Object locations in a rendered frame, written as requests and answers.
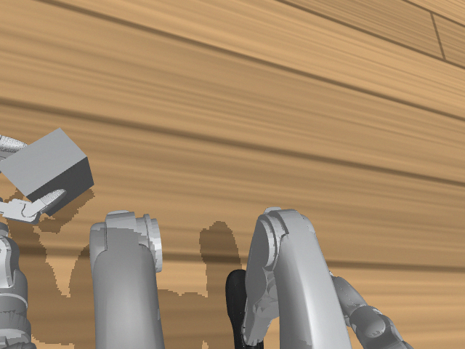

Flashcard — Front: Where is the left robot arm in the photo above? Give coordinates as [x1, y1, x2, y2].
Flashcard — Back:
[0, 222, 37, 349]

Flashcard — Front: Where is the right robot hand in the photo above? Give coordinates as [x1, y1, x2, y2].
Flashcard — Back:
[329, 271, 368, 327]

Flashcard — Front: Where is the left robot hand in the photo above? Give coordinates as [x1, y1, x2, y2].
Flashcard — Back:
[0, 135, 67, 225]

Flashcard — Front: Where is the right robot arm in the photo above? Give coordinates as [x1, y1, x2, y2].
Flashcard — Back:
[349, 305, 414, 349]

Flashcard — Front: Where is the right robot foot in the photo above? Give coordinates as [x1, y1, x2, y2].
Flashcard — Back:
[225, 269, 264, 349]

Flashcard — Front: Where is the carton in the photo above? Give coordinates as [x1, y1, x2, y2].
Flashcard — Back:
[0, 128, 94, 217]

